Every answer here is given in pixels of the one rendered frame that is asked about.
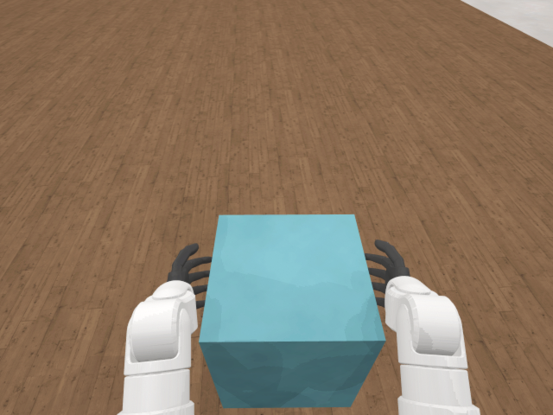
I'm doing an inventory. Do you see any left robot forearm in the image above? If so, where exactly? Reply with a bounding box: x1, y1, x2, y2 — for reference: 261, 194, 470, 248
117, 280, 198, 415

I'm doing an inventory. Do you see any right robot forearm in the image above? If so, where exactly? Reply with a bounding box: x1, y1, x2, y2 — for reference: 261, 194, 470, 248
385, 276, 480, 415

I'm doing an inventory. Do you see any carton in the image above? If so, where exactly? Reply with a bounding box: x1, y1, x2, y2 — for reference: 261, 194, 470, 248
199, 214, 386, 408

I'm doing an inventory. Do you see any robot left hand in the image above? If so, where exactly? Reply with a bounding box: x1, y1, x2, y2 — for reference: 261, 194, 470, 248
167, 243, 213, 309

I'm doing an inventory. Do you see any robot right hand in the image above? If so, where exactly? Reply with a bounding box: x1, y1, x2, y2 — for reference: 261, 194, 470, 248
365, 239, 410, 307

